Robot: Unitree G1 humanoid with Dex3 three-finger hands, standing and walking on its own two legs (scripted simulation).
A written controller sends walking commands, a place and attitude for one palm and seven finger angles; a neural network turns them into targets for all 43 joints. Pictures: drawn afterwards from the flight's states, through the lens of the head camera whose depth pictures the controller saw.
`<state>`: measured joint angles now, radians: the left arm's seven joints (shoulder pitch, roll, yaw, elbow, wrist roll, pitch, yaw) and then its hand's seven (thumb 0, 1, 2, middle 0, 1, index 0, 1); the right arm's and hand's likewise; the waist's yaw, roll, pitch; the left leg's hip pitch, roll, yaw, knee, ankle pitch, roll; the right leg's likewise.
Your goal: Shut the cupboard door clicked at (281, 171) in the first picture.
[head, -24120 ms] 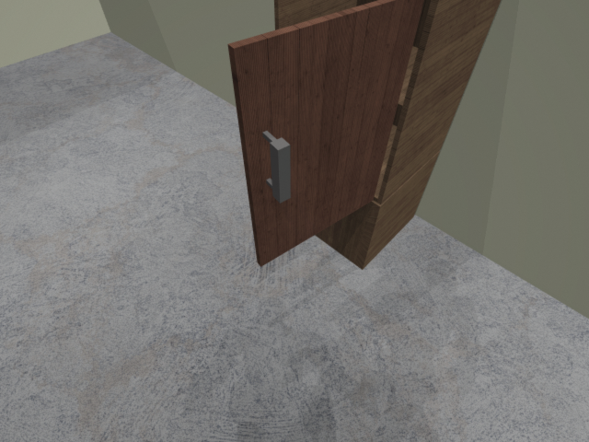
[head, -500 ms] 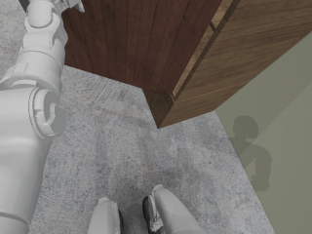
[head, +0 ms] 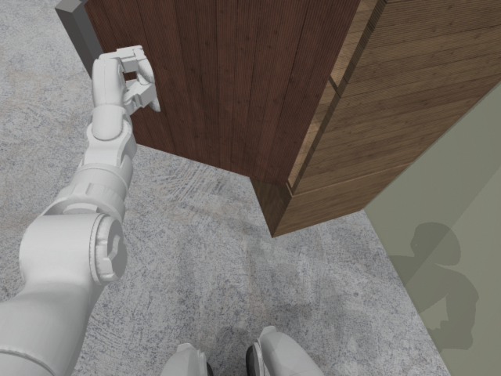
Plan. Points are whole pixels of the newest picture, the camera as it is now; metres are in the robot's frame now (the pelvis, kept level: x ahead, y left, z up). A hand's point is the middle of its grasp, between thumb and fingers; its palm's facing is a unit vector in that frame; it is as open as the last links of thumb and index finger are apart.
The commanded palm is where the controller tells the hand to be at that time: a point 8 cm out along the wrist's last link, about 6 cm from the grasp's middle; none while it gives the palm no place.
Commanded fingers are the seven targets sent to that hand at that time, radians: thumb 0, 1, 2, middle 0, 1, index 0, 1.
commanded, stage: pull the fist back off the door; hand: left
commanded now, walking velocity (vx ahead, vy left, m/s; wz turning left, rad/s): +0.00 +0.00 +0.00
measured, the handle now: (94, 38) +0.67 +0.16 +0.08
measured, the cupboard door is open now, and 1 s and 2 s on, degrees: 55 55 55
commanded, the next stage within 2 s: draw the hand back to the body in 0.20 s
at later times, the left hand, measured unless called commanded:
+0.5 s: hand (134, 104) +0.49 +0.09 +0.11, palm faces +0.05 -1.00 -0.03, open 3.1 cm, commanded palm +0.44 +0.14 +0.11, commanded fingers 0.00 0.90 0.90 -1.30 -1.50 -1.30 -1.50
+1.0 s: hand (19, 224) +0.31 +0.18 +0.16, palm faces +0.08 -0.98 -0.17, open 3.1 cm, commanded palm +0.28 +0.24 +0.18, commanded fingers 0.00 0.90 0.90 -0.89 -1.05 -0.89 -1.05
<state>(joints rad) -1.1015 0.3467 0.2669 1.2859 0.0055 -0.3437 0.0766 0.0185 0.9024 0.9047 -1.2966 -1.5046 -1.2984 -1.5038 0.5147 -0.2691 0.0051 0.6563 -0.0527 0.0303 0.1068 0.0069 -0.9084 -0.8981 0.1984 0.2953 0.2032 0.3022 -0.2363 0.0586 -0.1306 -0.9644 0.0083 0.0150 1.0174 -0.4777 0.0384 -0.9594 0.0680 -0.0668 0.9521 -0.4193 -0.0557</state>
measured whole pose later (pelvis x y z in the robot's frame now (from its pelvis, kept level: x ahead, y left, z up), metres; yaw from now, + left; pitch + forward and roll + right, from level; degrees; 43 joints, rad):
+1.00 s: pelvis +0.00 +0.02 +0.06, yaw +1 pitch +2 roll -1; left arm -0.08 0.26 0.05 0.20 -0.11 -0.12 0.01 0.02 0.90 0.90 -1.13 -1.32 -1.13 -1.32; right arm 0.19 -0.24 0.02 0.53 0.07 0.06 -0.06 0.01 -0.91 -0.90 0.19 0.29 0.20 0.30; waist -0.01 0.04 -0.06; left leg -0.31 -0.04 0.04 0.60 -0.33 0.06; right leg -0.32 0.03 -0.02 0.58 -0.29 -0.02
